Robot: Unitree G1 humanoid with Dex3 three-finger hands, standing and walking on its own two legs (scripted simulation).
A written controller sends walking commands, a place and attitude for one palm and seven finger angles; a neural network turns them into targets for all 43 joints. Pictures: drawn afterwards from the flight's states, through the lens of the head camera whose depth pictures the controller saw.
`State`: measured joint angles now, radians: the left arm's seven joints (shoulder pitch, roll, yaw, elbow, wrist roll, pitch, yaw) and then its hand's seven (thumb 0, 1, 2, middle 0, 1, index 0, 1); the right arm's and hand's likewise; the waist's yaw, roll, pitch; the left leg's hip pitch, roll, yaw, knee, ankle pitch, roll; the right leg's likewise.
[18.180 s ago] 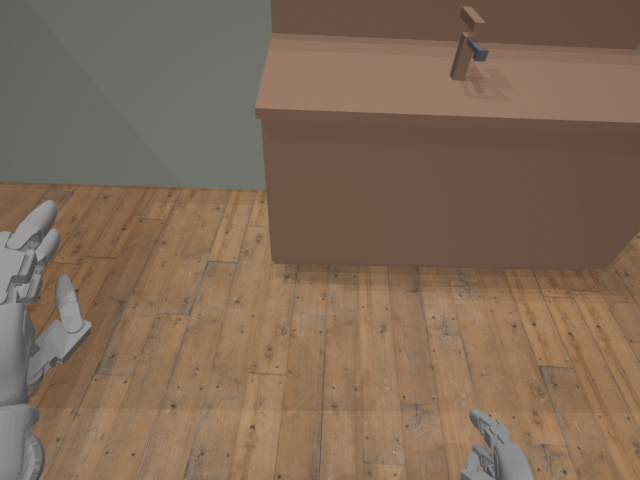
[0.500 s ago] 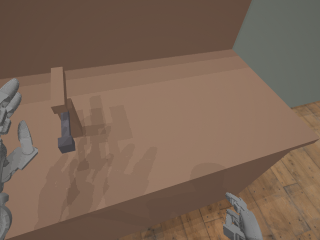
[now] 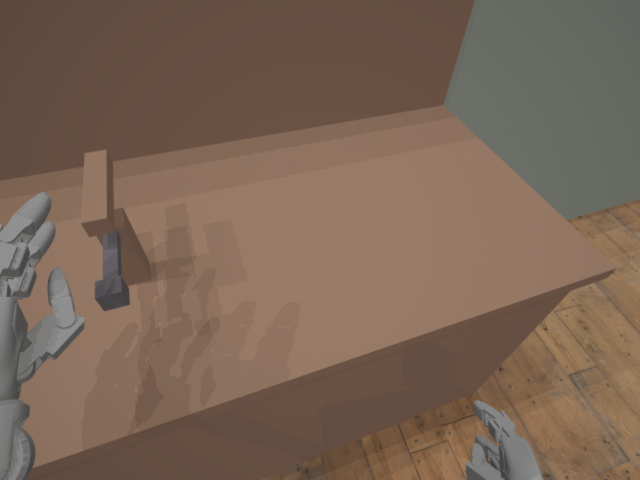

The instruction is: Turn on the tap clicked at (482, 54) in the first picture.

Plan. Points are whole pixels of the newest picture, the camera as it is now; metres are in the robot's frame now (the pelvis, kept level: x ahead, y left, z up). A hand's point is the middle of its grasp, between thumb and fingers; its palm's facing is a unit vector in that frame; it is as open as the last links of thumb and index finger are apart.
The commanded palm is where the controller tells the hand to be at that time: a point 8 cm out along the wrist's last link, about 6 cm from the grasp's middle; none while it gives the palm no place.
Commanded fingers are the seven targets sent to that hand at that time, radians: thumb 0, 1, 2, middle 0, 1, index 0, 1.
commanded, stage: look again from close up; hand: left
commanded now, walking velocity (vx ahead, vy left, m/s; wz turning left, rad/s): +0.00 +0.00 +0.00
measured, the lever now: (112, 293) +0.29 +0.27 +0.08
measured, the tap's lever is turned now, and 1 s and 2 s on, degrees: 0 0 0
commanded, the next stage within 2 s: shuffle to correct the standing spot in 0.32 s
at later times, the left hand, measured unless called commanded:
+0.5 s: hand (79, 310) +0.23 +0.25 +0.15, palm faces +0.36 -0.86 -0.35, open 7.5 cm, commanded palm +0.17 +0.29 +0.17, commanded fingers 0.00 0.90 0.90 -0.20 -0.30 -0.20 -0.30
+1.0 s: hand (112, 354) +0.18 +0.19 +0.17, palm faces +0.33 -0.83 -0.44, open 7.5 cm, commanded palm +0.13 +0.24 +0.17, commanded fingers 0.00 0.90 0.90 -0.20 -0.30 -0.20 -0.30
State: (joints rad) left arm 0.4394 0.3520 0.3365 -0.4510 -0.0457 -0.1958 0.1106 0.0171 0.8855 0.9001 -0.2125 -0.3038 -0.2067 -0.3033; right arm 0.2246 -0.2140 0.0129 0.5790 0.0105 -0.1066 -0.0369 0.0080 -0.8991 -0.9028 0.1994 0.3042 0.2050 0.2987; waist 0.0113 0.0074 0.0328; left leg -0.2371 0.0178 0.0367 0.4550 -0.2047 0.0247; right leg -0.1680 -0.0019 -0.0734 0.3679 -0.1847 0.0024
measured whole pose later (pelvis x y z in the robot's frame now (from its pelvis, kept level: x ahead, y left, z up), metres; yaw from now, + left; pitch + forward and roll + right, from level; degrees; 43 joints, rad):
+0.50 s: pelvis +0.01 +0.01 +0.00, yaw +0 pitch +0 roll -1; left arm 0.44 0.36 0.33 -0.49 -0.05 -0.16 0.11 0.02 0.89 0.90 -0.21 -0.30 -0.21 -0.30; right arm 0.20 -0.20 0.03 0.57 0.01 -0.10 -0.04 0.01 -0.90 -0.90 0.20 0.30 0.21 0.30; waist 0.02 -0.02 0.05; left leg -0.22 0.01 0.04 0.44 -0.21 0.03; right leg -0.16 -0.01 -0.07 0.36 -0.19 0.01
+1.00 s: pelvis -0.03 -0.04 -0.01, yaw +0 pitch +2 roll +0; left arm 0.50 0.39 0.40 -0.62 -0.07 -0.25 0.10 0.02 0.88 0.90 -0.22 -0.30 -0.21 -0.30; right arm 0.18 -0.19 -0.02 0.59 0.00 -0.12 -0.04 0.01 -0.90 -0.90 0.20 0.30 0.21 0.30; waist 0.02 -0.02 0.10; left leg -0.40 0.01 -0.02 0.79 -0.42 -0.02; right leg -0.34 0.02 -0.09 0.48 -0.19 -0.07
